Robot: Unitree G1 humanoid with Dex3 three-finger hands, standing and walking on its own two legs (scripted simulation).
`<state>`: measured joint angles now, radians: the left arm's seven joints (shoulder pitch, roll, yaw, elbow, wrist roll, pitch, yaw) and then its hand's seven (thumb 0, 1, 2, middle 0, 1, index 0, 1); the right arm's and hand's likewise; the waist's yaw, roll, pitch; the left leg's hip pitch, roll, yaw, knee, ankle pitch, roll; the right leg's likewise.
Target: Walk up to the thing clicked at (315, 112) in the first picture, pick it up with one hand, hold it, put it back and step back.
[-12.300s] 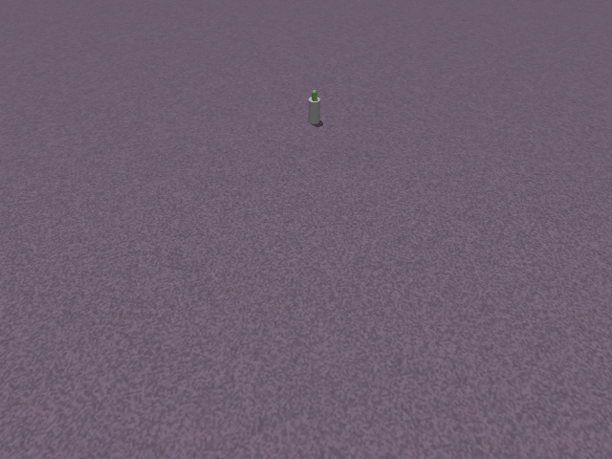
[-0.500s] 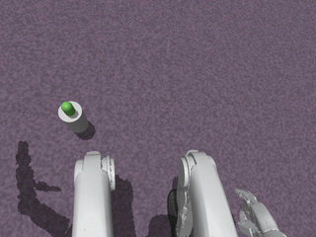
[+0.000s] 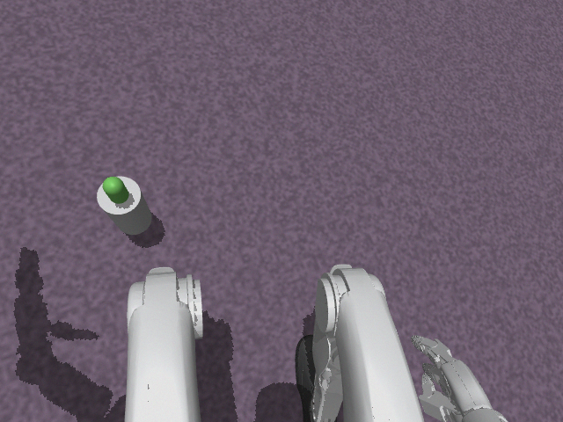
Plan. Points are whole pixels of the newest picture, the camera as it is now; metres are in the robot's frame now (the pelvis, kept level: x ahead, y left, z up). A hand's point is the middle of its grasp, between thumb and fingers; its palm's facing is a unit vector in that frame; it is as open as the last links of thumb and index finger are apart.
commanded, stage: go down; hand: left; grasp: from the side
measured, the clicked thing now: (124, 203) +0.47 +0.26 -0.26
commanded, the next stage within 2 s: none
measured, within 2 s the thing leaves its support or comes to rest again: neither
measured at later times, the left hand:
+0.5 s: hand out of the picture +0.36 +0.45 +0.02, palm faces +0.26 -0.96 -0.07, open 17.2 cm
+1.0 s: hand out of the picture +0.36 +0.45 +0.03, palm faces +0.25 -0.97 -0.05, open 17.2 cm
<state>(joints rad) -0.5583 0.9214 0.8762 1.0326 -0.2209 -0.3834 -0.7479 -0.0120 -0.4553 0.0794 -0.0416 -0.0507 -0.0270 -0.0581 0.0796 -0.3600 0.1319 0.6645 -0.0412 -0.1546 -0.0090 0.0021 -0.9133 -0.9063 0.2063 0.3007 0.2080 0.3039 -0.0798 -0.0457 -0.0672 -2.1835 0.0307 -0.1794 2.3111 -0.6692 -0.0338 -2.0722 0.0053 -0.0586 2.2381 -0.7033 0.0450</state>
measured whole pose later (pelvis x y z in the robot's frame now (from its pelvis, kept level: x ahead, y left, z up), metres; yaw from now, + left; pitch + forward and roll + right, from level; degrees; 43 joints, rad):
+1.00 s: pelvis +0.00 +0.00 +0.00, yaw +0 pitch +30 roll -9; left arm -0.55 0.91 0.88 1.01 -0.29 -0.40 -0.78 -0.01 -0.45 0.06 -0.05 -0.03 -0.03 -0.04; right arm 0.08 -0.36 0.14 0.66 -0.03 -0.17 -0.02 0.00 -0.91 -0.90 0.21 0.30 0.21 0.30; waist -0.07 -0.05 -0.08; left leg -2.18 0.03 -0.18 2.31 -0.67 -0.03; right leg -2.07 0.01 -0.06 2.23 -0.70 0.04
